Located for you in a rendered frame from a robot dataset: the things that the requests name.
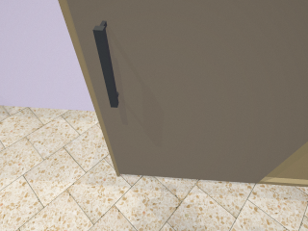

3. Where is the handle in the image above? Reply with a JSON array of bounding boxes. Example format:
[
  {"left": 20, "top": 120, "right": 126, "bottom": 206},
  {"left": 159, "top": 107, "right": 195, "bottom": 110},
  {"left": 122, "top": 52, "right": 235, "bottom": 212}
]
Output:
[{"left": 93, "top": 20, "right": 119, "bottom": 108}]

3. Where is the wardrobe door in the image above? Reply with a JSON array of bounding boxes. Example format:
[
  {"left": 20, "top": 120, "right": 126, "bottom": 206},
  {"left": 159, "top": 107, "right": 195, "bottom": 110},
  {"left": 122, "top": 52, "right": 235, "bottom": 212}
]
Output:
[
  {"left": 66, "top": 0, "right": 308, "bottom": 184},
  {"left": 266, "top": 142, "right": 308, "bottom": 180}
]

